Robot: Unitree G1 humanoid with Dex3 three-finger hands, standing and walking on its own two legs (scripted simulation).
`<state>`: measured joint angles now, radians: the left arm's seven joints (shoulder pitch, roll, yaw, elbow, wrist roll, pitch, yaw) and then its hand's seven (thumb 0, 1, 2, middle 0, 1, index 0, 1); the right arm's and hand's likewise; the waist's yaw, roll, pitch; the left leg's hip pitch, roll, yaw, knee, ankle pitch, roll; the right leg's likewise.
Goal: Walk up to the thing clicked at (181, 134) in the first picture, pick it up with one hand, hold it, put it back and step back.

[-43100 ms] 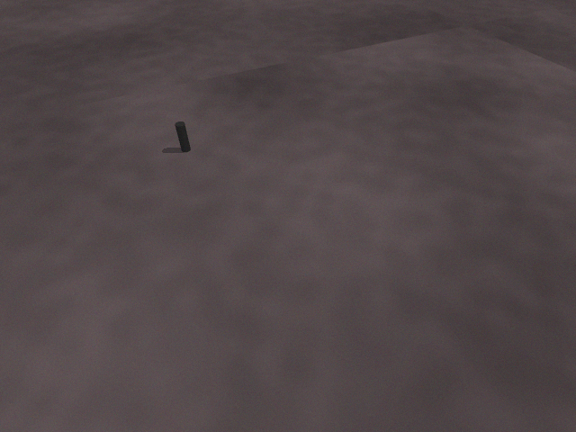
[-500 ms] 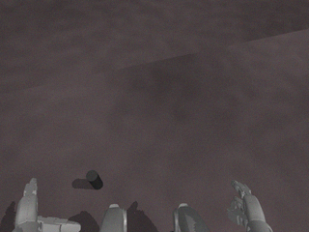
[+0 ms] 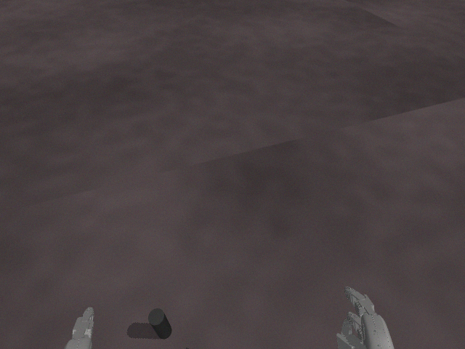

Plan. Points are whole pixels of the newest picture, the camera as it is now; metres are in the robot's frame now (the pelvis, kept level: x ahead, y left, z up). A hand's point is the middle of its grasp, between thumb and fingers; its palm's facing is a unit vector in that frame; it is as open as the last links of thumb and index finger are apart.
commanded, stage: home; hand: left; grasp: from the side
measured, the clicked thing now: (160, 324) +0.38 +0.24 -0.63
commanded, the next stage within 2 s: stand in 1.56 s
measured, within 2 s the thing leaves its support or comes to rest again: neither
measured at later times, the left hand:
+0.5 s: hand out of the picture +0.15 +0.17 -0.05, palm faces +0.11 -0.95 -0.29, open 17.4 cm
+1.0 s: hand out of the picture +0.15 +0.18 -0.05, palm faces +0.12 -0.95 -0.28, open 17.5 cm
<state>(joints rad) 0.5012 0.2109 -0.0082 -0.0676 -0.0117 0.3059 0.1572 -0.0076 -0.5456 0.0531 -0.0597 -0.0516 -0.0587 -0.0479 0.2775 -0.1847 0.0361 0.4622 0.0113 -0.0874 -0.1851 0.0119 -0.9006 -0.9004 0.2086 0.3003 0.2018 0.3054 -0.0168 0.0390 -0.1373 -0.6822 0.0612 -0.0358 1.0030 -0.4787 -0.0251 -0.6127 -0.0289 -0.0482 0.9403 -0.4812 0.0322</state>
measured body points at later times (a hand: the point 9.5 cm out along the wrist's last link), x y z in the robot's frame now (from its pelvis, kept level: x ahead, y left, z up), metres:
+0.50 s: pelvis -0.02 -0.02 +0.00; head +0.00 -0.02 +0.45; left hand +0.14 +0.22 -0.03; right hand +0.14 -0.26 -0.07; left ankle +0.01 +0.13 -0.68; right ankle -0.01 -0.14 -0.68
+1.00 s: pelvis -0.01 -0.01 +0.00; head +0.00 +0.00 +0.45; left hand +0.14 +0.22 -0.03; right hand +0.15 -0.25 -0.06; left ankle +0.01 +0.13 -0.68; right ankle -0.01 -0.14 -0.68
